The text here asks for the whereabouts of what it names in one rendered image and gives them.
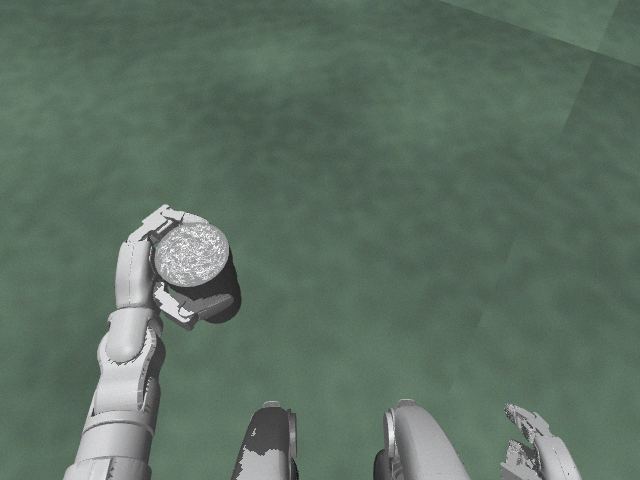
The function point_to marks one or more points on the left robot arm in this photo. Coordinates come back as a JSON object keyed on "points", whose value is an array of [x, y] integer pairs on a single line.
{"points": [[120, 425]]}

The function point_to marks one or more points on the cup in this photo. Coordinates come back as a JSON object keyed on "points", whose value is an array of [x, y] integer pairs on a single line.
{"points": [[195, 260]]}

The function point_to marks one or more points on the left robot hand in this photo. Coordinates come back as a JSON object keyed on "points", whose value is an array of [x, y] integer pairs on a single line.
{"points": [[138, 283]]}

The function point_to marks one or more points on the right robot hand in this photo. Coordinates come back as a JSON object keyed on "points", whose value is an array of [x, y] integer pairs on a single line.
{"points": [[550, 460]]}

